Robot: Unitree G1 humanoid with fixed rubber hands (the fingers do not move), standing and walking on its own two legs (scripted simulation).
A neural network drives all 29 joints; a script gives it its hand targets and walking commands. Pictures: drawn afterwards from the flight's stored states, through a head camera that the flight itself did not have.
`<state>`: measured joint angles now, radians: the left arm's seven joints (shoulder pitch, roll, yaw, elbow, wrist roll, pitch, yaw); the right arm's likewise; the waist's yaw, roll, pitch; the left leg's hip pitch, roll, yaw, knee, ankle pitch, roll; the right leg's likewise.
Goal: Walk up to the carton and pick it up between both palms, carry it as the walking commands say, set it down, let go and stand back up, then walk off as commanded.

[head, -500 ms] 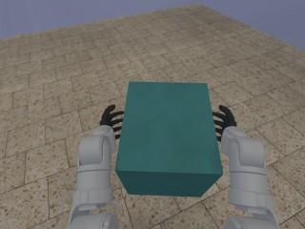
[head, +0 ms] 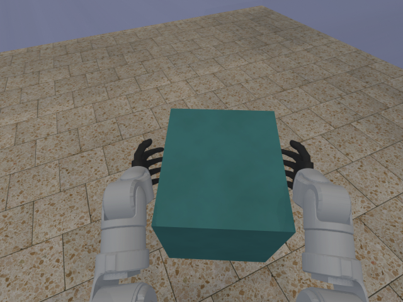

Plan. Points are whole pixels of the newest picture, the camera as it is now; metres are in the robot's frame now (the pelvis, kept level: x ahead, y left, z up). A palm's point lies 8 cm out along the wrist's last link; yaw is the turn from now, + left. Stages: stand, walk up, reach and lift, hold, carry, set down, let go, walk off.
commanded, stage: carry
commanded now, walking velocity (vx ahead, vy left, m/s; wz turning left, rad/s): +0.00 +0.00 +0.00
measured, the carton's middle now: (219, 187) +0.34 +0.00 +0.03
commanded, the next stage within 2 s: none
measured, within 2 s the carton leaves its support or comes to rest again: neither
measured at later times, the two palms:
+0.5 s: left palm (141, 175) +0.32 +0.16 +0.11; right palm (301, 179) +0.32 -0.15 +0.10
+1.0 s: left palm (132, 246) +0.19 +0.15 +0.08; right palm (322, 253) +0.19 -0.16 +0.08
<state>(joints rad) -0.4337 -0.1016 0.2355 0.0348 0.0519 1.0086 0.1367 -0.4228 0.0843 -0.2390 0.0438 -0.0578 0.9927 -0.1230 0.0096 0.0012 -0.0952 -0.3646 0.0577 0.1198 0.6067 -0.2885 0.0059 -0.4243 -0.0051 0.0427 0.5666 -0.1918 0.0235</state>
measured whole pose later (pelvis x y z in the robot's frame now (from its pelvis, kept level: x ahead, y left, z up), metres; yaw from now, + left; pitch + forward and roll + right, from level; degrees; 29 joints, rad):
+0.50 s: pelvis +0.00 +0.00 +0.00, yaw +0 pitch +3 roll +0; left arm -0.42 -0.11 0.23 0.02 0.05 1.02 0.14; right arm -0.41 0.09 -0.24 0.02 -0.06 1.01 -0.12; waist 0.01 0.00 -0.10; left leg -0.36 0.06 0.13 0.61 -0.29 0.01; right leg -0.42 -0.01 0.04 0.56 -0.19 0.03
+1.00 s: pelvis -0.05 -0.01 -0.01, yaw -1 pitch +1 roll +1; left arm -0.03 -0.13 0.09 -0.44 0.02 1.13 0.11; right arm -0.01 0.13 -0.08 -0.45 -0.06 1.13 -0.12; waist 0.02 0.00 -0.09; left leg -0.46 0.08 0.14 0.70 -0.26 0.01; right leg -0.53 -0.02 0.03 0.67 -0.18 0.01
